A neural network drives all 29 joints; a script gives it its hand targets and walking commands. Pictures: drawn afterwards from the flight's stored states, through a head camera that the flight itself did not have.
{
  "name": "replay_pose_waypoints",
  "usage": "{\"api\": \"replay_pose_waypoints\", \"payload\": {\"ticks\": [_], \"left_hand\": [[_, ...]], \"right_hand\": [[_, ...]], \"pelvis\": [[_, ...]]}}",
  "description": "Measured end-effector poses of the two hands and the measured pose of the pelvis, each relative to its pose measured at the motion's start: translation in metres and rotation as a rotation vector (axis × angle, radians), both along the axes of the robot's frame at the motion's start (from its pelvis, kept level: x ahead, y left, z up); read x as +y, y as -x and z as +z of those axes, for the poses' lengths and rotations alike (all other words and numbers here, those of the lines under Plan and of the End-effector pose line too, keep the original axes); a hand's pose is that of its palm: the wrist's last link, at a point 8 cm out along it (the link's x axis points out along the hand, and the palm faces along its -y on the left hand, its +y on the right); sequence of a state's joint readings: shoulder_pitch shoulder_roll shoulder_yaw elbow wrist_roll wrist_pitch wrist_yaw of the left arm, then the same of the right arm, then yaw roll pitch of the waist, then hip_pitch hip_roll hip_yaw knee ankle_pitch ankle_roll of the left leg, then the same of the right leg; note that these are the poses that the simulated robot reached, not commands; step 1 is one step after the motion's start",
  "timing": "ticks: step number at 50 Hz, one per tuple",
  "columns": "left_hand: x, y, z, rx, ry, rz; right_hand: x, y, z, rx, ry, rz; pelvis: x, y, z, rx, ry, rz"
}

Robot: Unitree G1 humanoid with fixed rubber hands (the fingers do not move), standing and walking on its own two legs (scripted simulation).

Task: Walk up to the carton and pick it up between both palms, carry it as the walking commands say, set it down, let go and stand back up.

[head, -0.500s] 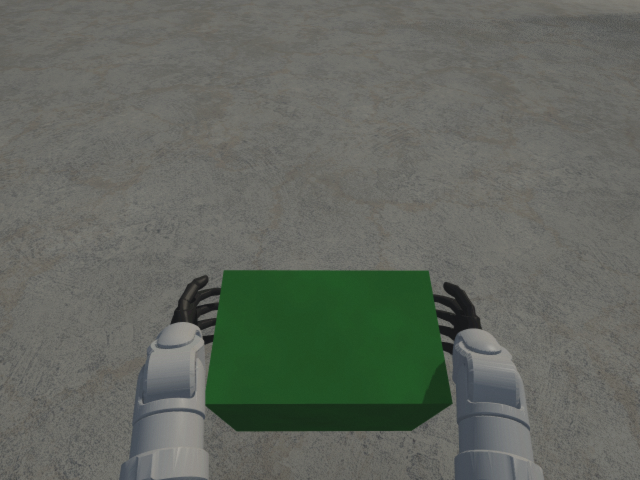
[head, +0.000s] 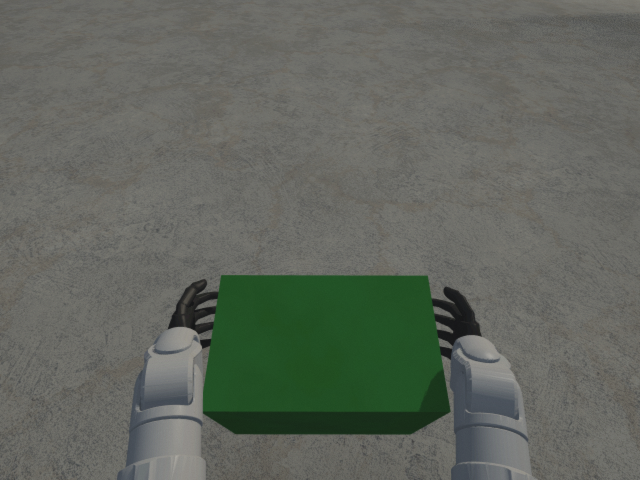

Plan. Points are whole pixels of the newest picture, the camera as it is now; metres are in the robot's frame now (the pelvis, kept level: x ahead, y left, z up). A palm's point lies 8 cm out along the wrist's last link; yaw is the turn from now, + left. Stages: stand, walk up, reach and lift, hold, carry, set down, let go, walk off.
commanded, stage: reach and lift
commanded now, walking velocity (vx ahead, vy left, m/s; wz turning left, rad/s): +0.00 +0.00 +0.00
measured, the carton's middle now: (323, 361) +0.30 +0.00 -0.04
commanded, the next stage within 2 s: hold in 0.18 s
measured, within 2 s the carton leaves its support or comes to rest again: neither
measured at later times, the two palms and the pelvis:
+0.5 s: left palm (183, 339) +0.28 +0.18 +0.04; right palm (465, 348) +0.28 -0.18 +0.04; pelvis +0.00 +0.00 +0.00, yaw +0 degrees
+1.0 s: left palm (183, 339) +0.28 +0.18 +0.04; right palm (465, 349) +0.27 -0.18 +0.04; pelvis +0.00 +0.00 +0.00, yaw +0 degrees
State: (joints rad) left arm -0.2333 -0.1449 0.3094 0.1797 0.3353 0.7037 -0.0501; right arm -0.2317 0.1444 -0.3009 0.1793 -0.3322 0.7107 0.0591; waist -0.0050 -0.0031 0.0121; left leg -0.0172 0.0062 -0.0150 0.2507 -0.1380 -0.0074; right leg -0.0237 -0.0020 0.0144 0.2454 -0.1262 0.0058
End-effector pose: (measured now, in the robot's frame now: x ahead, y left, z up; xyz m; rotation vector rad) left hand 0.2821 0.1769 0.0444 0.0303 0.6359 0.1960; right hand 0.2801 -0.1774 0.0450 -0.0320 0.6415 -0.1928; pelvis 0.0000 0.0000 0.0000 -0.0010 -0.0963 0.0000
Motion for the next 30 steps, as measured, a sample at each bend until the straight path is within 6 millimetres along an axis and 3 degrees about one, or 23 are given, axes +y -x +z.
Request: {"api": "replay_pose_waypoints", "payload": {"ticks": [30], "left_hand": [[0.0011,0.0025,0.0003,0.002,-0.003,-0.006]], "right_hand": [[0.001,0.0044,-0.0003,-0.001,-0.002,-0.003]], "pelvis": [[0.0026,0.0003,-0.0003,0.002,0.001,0.001]]}}
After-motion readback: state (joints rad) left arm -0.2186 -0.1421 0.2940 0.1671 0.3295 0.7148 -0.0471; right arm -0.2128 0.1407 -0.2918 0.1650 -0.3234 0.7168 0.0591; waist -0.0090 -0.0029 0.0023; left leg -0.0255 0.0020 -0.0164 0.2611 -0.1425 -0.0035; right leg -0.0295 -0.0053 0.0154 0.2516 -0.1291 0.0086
